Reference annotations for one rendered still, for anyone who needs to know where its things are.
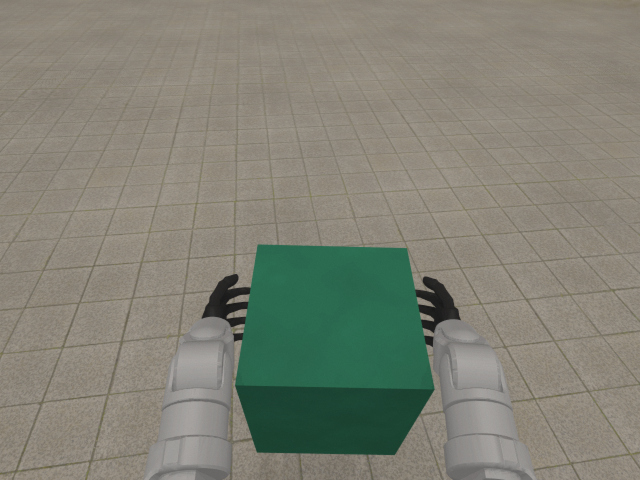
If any carton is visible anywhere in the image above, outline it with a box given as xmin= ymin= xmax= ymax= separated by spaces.
xmin=235 ymin=244 xmax=435 ymax=455

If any right robot forearm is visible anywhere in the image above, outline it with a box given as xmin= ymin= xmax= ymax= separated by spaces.
xmin=433 ymin=319 xmax=537 ymax=480

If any robot left hand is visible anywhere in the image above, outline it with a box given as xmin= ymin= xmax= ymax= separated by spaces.
xmin=201 ymin=274 xmax=251 ymax=342

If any robot right hand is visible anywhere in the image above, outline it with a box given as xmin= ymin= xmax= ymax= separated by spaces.
xmin=415 ymin=276 xmax=461 ymax=347

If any left robot forearm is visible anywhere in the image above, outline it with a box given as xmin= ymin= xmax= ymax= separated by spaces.
xmin=143 ymin=317 xmax=234 ymax=480

